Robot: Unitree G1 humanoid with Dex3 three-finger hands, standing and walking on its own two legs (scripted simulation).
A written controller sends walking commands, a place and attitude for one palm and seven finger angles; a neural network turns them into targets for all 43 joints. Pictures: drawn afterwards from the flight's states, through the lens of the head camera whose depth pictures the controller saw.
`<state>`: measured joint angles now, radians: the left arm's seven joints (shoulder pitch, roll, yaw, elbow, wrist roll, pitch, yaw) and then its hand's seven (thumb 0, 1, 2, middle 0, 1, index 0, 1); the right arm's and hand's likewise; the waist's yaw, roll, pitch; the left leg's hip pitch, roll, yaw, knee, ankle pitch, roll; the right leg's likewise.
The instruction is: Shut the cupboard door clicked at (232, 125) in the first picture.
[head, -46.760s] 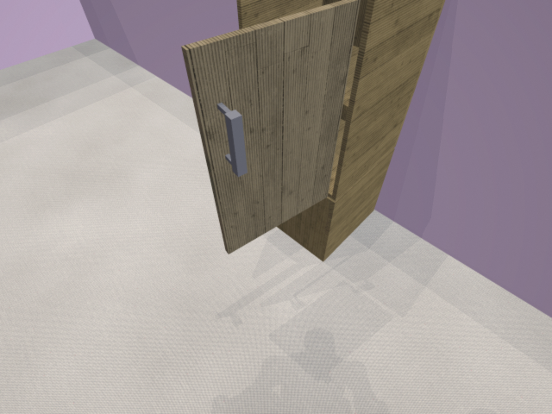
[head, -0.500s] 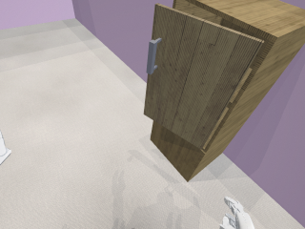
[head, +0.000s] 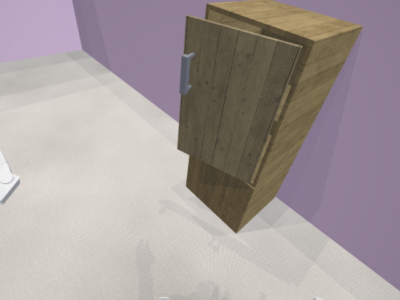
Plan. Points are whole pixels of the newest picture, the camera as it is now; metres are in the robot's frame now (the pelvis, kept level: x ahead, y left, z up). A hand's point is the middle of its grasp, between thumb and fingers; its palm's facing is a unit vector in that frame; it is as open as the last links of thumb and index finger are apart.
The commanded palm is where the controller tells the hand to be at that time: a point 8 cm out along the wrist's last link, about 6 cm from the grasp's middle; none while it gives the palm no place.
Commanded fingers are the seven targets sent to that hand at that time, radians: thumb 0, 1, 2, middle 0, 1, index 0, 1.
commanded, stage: stop stepping back and stand still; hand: left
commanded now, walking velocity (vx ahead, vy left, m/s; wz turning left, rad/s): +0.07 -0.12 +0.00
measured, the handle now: (187, 73) +0.85 +0.06 +0.10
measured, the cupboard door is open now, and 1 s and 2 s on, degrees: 17 17 17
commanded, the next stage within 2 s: let the arm hang, fingers relaxed in 0.60 s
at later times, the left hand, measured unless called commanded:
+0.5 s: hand out of the picture +0.13 +0.28 +0.20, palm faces +0.31 -0.84 -0.44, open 7.4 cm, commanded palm +0.08 +0.33 +0.21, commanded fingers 0.00 0.90 0.90 -0.20 -0.30 -0.20 -0.30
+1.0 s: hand out of the picture +0.01 +0.25 -0.14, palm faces +0.07 -0.98 -0.17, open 6.8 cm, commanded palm none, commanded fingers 0.00 0.90 0.90 -0.20 -0.30 -0.20 -0.30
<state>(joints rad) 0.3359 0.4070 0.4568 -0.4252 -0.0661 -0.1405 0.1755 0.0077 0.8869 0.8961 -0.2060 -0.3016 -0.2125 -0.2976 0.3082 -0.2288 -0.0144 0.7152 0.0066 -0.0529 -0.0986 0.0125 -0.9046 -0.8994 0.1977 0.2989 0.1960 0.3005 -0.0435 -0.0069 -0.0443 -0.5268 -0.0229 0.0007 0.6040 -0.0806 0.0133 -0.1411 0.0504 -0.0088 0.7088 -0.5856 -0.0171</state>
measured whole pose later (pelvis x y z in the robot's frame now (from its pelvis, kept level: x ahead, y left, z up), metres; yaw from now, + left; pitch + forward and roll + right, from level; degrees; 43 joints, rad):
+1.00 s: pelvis -0.07 +0.08 +0.02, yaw +1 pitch -1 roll +0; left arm 0.27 0.15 0.03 0.85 0.00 0.03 0.04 -0.05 1.01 0.89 -0.20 -0.30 -0.21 -0.30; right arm 0.23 -0.17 0.03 0.90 -0.03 0.02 0.00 0.01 -0.91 -0.90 0.20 0.30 0.19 0.30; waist -0.03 -0.03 0.03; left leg -0.33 0.03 0.07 0.57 -0.22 0.01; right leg -0.18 -0.04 -0.12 0.56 -0.36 0.00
